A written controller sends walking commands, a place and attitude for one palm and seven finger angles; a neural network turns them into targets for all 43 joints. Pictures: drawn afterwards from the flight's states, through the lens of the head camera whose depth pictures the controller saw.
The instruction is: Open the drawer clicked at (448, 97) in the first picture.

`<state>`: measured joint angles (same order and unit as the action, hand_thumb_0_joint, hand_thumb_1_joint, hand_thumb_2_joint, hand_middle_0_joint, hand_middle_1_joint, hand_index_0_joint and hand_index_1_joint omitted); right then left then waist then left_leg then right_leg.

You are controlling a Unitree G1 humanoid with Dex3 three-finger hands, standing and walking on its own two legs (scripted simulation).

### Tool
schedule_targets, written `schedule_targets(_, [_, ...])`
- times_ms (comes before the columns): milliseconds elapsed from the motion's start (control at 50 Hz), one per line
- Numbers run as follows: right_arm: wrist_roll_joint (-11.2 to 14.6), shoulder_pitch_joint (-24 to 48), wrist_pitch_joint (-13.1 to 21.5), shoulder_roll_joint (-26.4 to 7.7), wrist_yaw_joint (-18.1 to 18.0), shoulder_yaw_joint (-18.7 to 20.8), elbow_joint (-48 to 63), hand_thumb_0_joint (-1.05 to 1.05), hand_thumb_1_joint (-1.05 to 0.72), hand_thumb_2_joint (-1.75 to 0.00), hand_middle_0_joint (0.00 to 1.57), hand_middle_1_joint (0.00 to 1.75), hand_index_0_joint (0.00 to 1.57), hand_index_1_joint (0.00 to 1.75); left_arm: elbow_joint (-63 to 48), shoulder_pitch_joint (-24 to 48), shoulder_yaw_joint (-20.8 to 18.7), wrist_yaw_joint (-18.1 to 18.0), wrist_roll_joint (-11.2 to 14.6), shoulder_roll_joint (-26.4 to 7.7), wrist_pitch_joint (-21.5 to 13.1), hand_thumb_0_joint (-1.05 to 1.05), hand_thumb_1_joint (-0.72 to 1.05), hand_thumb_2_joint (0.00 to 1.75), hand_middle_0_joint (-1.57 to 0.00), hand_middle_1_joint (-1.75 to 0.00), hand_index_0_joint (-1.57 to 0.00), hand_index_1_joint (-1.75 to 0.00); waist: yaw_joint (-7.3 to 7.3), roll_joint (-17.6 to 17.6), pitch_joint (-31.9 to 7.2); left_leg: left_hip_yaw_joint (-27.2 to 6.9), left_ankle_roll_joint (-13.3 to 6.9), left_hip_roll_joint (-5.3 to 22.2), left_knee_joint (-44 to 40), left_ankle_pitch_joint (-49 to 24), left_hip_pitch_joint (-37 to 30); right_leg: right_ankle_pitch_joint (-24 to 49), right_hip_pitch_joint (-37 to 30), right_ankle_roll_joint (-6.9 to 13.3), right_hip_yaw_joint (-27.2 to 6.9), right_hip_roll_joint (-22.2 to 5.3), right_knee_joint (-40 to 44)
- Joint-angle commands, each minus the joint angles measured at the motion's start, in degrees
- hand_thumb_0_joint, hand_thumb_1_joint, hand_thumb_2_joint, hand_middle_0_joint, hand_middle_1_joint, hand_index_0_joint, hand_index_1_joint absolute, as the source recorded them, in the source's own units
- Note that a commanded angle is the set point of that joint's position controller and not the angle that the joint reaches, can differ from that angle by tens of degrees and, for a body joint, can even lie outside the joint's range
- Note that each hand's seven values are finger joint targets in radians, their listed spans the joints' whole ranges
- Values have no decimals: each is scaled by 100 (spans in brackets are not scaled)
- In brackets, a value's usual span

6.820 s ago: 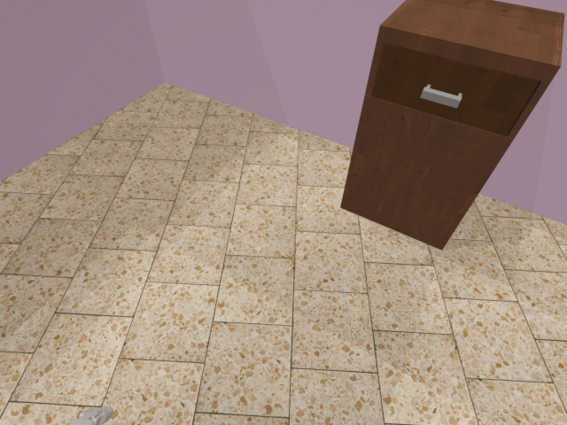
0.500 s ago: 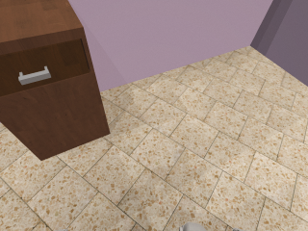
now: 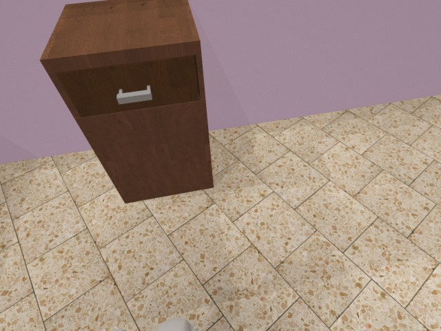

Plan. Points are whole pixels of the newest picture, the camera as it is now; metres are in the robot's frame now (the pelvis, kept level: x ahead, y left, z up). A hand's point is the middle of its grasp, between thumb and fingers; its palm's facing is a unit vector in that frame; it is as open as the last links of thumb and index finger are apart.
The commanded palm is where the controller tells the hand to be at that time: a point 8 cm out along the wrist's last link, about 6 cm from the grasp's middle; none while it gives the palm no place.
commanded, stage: turn to face it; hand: left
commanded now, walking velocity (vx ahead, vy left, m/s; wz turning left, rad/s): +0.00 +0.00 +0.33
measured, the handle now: (134, 93) +0.84 +0.34 -0.08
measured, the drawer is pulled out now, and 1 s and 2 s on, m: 0.00 0.00 0.00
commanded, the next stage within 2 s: take the last steps up to it in 0.26 s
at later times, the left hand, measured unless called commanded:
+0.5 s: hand out of the picture -0.01 +0.26 -0.17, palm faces +0.16 -0.96 -0.22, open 7.4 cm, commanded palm none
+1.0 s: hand out of the picture -0.07 +0.14 -0.16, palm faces +0.27 -0.95 -0.16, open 7.4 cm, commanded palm none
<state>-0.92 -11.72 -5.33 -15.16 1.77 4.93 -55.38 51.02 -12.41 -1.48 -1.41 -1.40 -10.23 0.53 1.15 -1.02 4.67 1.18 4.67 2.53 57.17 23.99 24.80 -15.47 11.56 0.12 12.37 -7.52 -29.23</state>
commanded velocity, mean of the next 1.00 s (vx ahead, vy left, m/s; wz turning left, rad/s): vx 0.20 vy -0.04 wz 0.11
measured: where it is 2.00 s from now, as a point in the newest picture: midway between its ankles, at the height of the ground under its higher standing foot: (216, 288)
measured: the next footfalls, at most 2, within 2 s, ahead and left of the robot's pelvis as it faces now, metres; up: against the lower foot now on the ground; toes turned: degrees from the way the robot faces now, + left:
left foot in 0.14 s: +0.03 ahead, +0.14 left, +0.00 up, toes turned +9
right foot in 0.68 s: +0.03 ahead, -0.07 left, +0.00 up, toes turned +3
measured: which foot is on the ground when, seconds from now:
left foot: up 0.00-0.12, down 0.14-0.68, up 0.70-1.00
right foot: down 0.00-0.14, up 0.16-0.66, down 0.68-1.00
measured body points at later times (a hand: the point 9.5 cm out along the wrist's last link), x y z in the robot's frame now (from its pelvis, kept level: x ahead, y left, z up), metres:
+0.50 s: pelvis -0.03 +0.06 +0.01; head -0.02 +0.07 +0.45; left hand -0.02 +0.31 -0.15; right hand +0.07 -0.17 -0.13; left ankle -0.01 +0.14 -0.74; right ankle -0.02 -0.10 -0.68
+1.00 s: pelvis +0.05 +0.02 +0.00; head +0.06 +0.01 +0.45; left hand -0.08 +0.19 -0.14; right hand +0.09 -0.21 -0.16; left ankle +0.10 +0.19 -0.67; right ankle -0.01 -0.07 -0.74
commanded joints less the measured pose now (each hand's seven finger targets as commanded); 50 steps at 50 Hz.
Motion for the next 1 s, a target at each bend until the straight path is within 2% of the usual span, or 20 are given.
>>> schedule_targets(0, [33,529,259,-163,-14,-60,626,0,-90,-90,20,30,20,30,-154,-379,-415,-56,-53,-1462,-60,0,90,90,-20,-30,-20,-30,-389,1361,-596,376,-113,-120,-1150,281,-119,2371,-627,746,-924,-1367,709])
schedule_targets(60, [36,96,341,-226,-60,-81,515,0,-90,-90,20,30,20,30,-23,-292,-436,-39,-17,-1441,-14,0,90,90,-20,-30,-20,-30,-135,1257,-759,490,-230,-172,-2550,-557,-1047,2194,-334,414,-641,-1246,114])
schedule_targets(80, [18,-187,399,-415,-60,-41,441,0,-90,-90,20,30,20,30,-37,-268,-428,-28,38,-1349,20,0,90,90,-20,-30,-20,-30,51,762,-892,351,-310,-10,-3357,-1339,-1775,1758,112,140,-415,-1092,-482])
schedule_targets(100, [-35,-361,468,-1001,-87,82,462,0,-90,-90,20,30,20,30,-165,-435,-386,5,83,-999,61,0,90,90,-20,-30,-20,-30,108,-869,-1109,-1281,-803,1235,-3725,-2659,-2607,-28,1322,-299,-125,-405,-1627])
schedule_targets(120, [-23,-582,430,-1412,-126,152,424,0,-90,-90,20,30,20,30,-352,-160,-246,15,59,-724,91,0,90,90,-20,-30,-20,-30,244,-1701,-912,-2093,-1457,2179,-3872,-4151,-2409,-2246,1998,-462,-429,-3,-2565])
schedule_targets(140, [-37,-640,443,-1258,-202,127,292,0,-90,-90,20,30,20,30,-293,104,-252,-42,22,-828,172,0,90,90,-20,-30,-20,-30,333,-1475,-921,-1991,-1542,2039,-3928,-3567,-2001,-2116,1861,-389,-954,0,-3107])
schedule_targets(180, [-42,16,435,-942,-270,31,427,0,-90,-90,20,30,20,30,-73,132,-299,17,42,-865,180,0,90,90,-20,-30,-20,-30,84,-1087,-477,-1571,-1475,1599,-4047,-2554,-1496,-1349,1985,-386,-1151,-27,-3566])
schedule_targets(260, [18,199,523,-658,-288,-82,445,0,-90,-90,20,30,20,30,279,-333,-294,67,27,-866,159,0,90,90,-20,-30,-20,-30,-128,-701,-559,-886,-1245,1065,-4087,-3040,-1736,-580,1765,-471,-1082,75,-3473])
schedule_targets(360, [-3,-210,537,-535,-308,-72,260,0,-90,-90,20,30,20,30,276,-144,-241,31,35,-724,146,0,90,90,-20,-30,-20,-30,18,-563,-659,-1251,-1421,1197,-4152,-2830,-2106,-728,1672,-522,-1138,161,-2828])
schedule_targets(440, [-60,-505,562,-481,-306,-51,89,0,-90,-90,20,30,20,30,297,-5,-142,93,-18,-532,96,0,90,90,-20,-30,-20,-30,157,-588,-386,-1753,-1498,1256,-4636,-219,-1801,-985,1528,-396,-1048,278,-2144])
schedule_targets(500, [-87,-649,585,-471,-313,-38,-54,0,-90,-90,20,30,20,30,325,67,-99,144,-29,-448,37,0,90,90,-20,-30,-20,-30,186,-646,-154,-1993,-1486,1244,-4835,793,-1406,-1086,1220,-267,-985,353,-1579])
schedule_targets(580, [-91,-654,592,-444,-307,-51,-200,0,-90,-90,20,30,20,30,545,-381,-101,168,1,-320,-35,0,90,90,-20,-30,-20,-30,-21,-603,-151,-1894,-1355,1065,-4699,955,-866,-876,215,-145,-812,595,-429])
schedule_targets(620, [-59,-534,574,-314,-305,-55,-250,0,-90,-90,20,30,20,30,846,-1096,-140,153,-4,-324,-88,0,90,90,-20,-30,-20,-30,-341,-270,-130,-1407,-1057,660,-4140,1124,-133,-358,-1005,-87,-732,599,725])
schedule_targets(640, [-22,-568,584,-22,-292,-95,-242,0,-90,-90,20,30,20,30,959,-1420,-205,105,-50,-562,-140,0,90,90,-20,-30,-20,-30,-471,447,-99,-922,-809,223,-3059,1053,663,-1157,-1639,112,-1558,-32,1337])
schedule_targets(660, [25,-469,611,366,-263,-205,-91,0,-90,-90,20,30,20,30,986,-1607,-292,34,-85,-984,-150,0,90,90,-20,-30,-20,-30,-581,1809,132,28,-539,-450,-1526,841,1712,-2545,-1843,616,-3313,-1282,2296])
schedule_targets(680, [-80,-54,600,-8,-221,-128,84,0,-90,-90,20,30,20,30,939,-1674,-330,-10,16,-1061,-189,0,90,90,-20,-30,-20,-30,-694,1517,365,-147,-571,-112,-686,713,1801,-3281,-1007,918,-3946,-1741,2698])
schedule_targets(700, [-98,61,562,-53,-177,-76,39,0,-90,-90,20,30,20,30,950,-1456,-300,-20,35,-901,-236,0,90,90,-20,-30,-20,-30,-534,1239,639,-240,-583,27,-192,278,1727,-3321,-435,913,-3868,-1601,2832])
schedule_targets(760, [-105,-595,483,158,-97,-29,-350,0,-90,-90,20,30,20,30,904,-903,-153,1,56,-415,-349,0,90,90,-20,-30,-20,-30,-25,499,559,-75,-420,203,448,-810,1343,-1401,-208,605,-2149,-847,2455])
schedule_targets(800, [-109,-687,497,271,-99,-43,-407,0,-90,-90,20,30,20,30,1018,-1139,-97,-5,64,-265,-431,0,90,90,-20,-30,-20,-30,-54,552,406,-6,-344,256,551,-1173,1332,-369,-430,578,-1686,-664,2326])
schedule_targets(980, [-60,426,630,459,-50,-122,-108,0,-90,-90,20,30,20,30,1560,-2025,-56,-69,-15,-168,-551,0,90,90,-20,-30,-20,-30,-290,761,472,348,-358,431,-687,-1173,1606,1923,-1107,870,-1476,-747,1815])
